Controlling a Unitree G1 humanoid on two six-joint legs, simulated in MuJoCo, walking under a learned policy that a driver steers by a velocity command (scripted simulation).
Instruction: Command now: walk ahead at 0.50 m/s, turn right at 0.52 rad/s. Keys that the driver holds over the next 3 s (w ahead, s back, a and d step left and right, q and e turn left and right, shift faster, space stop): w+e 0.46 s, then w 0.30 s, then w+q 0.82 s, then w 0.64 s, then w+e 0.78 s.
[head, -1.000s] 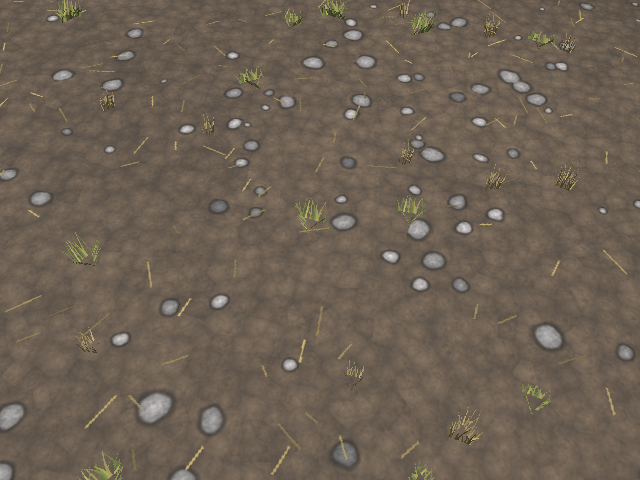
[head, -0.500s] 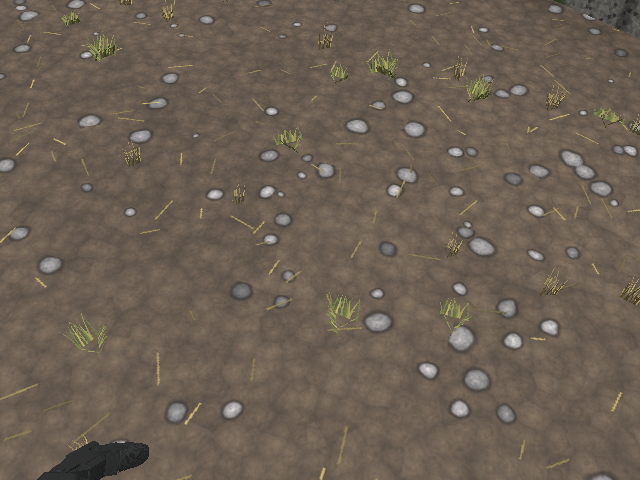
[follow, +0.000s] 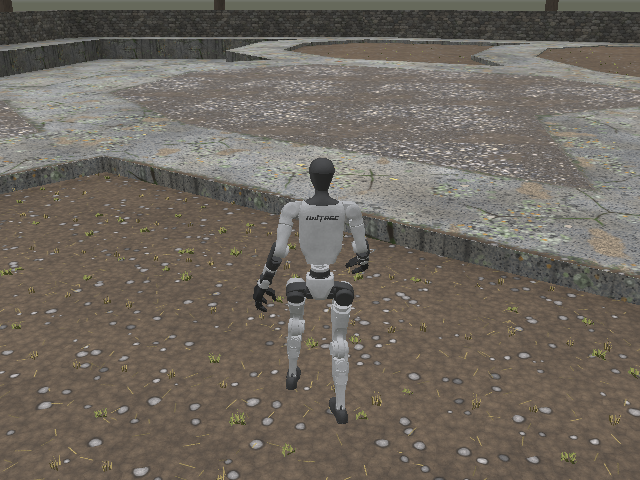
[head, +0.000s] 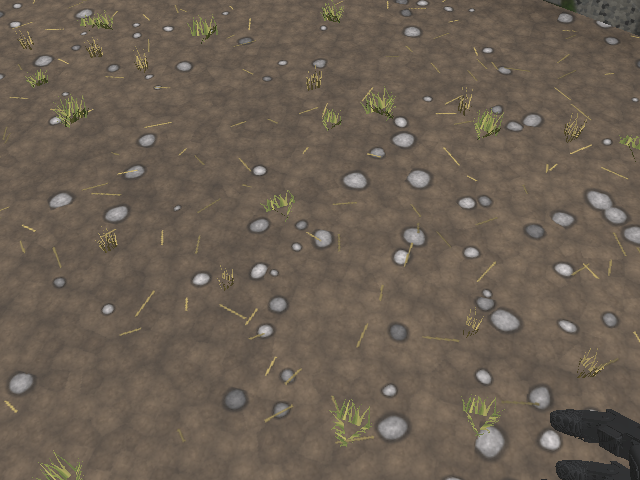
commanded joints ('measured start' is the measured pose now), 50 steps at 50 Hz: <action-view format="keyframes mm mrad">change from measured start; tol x32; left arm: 1 -18 164 44 -61 0 1 9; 24 -384 67 5 -283 9 3 -71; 30 77 263 76 -204 9 4 -36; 50 -50 170 42 -44 24 -35 -14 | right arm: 1 -8 -126 -46 -68 8 -29 1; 29 401 -80 -15 93 -23 21 -11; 50 -32 -86 -9 10 19 25 43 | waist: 1 -79 -147 -32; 5 -179 267 -358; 24 -175 31 45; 30 16 -207 -471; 50 -24 -65 64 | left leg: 1 182 -23 25 -59 -51 36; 5 931 432 -668 -146 -401 318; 11 422 244 -130 -302 -136 229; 27 555 248 283 52 616 139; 28 371 211 301 285 463 104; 29 -83 56 287 698 -351 31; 31 -256 45 39 887 -533 47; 50 -163 73 84 89 33 83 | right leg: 1 -49 -236 238 10 308 -102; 7 -704 -141 -50 892 -121 58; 27 -189 -60 -286 171 192 -61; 30 531 -489 614 -25 49 -337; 37 -91 -321 66 -179 386 -217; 50 144 -363 -211 -198 414 -108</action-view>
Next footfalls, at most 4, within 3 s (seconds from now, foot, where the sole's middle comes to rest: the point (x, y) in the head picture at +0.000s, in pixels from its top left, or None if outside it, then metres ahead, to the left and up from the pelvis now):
0.06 left None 0.20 0.13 -0.78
0.56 right None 0.42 -0.20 -0.78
1.10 left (417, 342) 0.79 -0.09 -0.78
1.58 right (514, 265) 1.03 -0.33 -0.78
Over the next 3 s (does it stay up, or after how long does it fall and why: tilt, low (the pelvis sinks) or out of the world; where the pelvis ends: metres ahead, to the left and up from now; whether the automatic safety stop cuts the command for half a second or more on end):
stays up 1.64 -0.17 0.00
